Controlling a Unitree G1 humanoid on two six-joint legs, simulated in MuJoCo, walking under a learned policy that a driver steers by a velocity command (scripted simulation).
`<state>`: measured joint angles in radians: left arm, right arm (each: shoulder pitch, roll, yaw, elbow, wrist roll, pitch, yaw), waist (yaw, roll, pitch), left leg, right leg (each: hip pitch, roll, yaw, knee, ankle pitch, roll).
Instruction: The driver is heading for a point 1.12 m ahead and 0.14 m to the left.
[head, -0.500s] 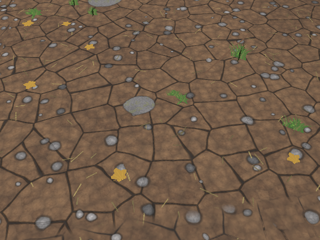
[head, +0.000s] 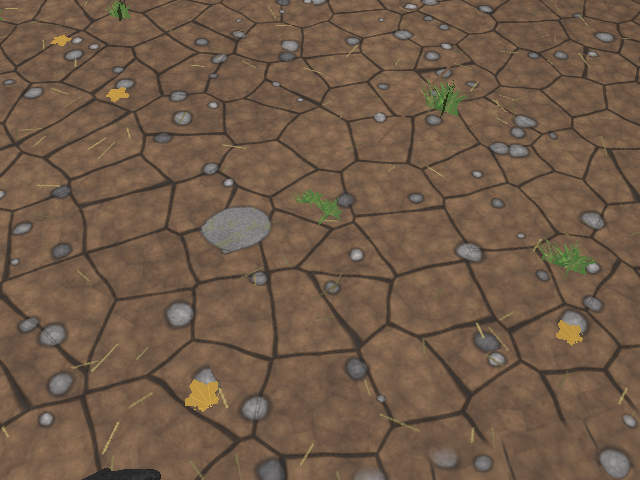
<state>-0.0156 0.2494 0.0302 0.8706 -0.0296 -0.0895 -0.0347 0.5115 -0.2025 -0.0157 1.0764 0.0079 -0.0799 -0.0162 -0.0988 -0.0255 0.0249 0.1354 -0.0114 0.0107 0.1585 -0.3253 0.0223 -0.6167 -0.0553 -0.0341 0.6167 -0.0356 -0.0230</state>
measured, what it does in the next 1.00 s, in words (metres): walks ahead: right foot, then left foot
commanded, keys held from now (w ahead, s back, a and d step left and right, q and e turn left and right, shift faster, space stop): w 0.28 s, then no key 0.72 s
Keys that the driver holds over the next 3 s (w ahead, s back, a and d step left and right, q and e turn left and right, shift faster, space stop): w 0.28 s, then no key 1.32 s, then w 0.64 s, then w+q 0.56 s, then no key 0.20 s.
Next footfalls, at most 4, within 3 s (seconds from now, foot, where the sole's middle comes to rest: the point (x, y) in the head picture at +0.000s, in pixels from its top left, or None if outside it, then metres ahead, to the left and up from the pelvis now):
0.10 right None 0.25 -0.13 -0.77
0.56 left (256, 477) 0.49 0.09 -0.77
0.86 right None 0.41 -0.15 -0.77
2.36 right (344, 301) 0.89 -0.14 -0.77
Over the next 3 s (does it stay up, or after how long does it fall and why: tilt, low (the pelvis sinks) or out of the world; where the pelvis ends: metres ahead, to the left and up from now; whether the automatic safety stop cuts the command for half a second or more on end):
stays up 1.03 0.04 -0.02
